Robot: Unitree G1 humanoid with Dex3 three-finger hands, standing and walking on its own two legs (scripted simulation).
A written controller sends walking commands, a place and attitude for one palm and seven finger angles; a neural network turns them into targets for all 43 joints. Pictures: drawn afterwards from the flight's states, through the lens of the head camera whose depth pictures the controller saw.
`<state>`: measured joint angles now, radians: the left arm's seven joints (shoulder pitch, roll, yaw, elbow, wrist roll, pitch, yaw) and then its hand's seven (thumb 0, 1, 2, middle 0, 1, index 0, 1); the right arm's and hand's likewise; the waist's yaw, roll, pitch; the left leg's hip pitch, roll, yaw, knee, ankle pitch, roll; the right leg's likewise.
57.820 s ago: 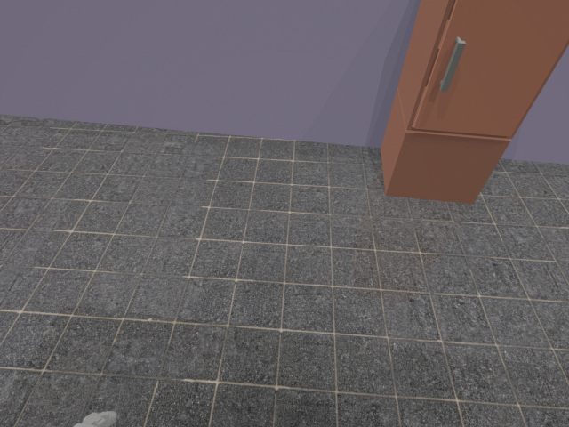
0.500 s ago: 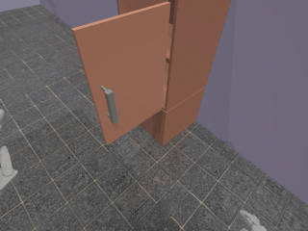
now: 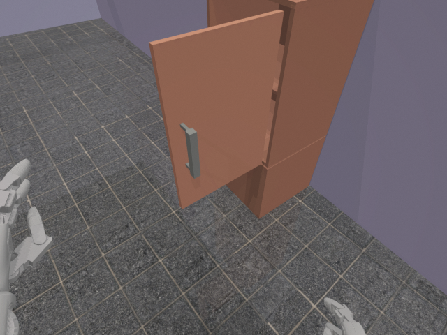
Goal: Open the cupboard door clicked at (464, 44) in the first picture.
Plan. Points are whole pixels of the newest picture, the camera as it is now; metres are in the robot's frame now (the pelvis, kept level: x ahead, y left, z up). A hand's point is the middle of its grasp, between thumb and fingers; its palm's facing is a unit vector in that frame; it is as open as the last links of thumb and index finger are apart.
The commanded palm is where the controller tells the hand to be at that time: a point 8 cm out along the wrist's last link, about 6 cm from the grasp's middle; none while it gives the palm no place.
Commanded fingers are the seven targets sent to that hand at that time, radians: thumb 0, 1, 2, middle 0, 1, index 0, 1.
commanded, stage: let the arm hang, fingers relaxed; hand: left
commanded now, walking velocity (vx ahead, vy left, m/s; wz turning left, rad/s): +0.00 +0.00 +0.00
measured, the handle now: (189, 151) +0.62 +0.15 -0.06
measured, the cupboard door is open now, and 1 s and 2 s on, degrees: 91 91 91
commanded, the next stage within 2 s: look to check the result in 1.08 s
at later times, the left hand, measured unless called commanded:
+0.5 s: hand out of the picture +0.01 +0.21 -0.16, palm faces +0.04 -0.97 -0.25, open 7.1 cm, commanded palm none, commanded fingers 0.00 0.90 0.90 -0.20 -0.30 -0.20 -0.30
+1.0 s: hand out of the picture +0.01 +0.22 -0.16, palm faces +0.03 -0.97 -0.25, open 7.3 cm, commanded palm none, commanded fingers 0.00 0.90 0.90 -0.20 -0.30 -0.20 -0.30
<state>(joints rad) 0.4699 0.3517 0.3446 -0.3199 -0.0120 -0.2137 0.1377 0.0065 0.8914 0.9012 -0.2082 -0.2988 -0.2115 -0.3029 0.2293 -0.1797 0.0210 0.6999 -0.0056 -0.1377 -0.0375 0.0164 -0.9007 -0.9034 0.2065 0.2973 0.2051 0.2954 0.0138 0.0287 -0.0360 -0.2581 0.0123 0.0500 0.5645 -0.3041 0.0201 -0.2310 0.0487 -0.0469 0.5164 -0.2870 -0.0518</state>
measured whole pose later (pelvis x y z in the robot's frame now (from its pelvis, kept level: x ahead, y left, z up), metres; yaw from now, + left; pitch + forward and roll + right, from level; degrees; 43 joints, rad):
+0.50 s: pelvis -0.02 +0.00 +0.01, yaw +2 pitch -2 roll -1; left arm 0.23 0.25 0.02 1.03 0.01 0.02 0.02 -0.02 0.94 0.90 -0.21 -0.30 -0.21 -0.30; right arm 0.24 -0.23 -0.02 1.07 -0.02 0.03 -0.02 0.01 -0.91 -0.90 0.20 0.30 0.20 0.29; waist -0.01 -0.01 0.07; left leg -0.20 0.00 0.01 0.47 -0.23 0.02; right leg -0.16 0.07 -0.01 0.41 -0.22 -0.05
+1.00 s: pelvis -0.02 +0.02 +0.01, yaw +1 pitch -2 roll +0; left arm 0.19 0.23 0.01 1.14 0.01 -0.01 0.01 0.00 0.91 0.90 -0.20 -0.30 -0.20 -0.30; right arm 0.20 -0.24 -0.01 1.15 -0.02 0.00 -0.01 0.01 -0.91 -0.90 0.20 0.30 0.20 0.29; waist 0.00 0.01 0.04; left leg -0.15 -0.04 0.03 0.35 -0.16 0.05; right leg -0.14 0.03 0.01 0.36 -0.19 -0.02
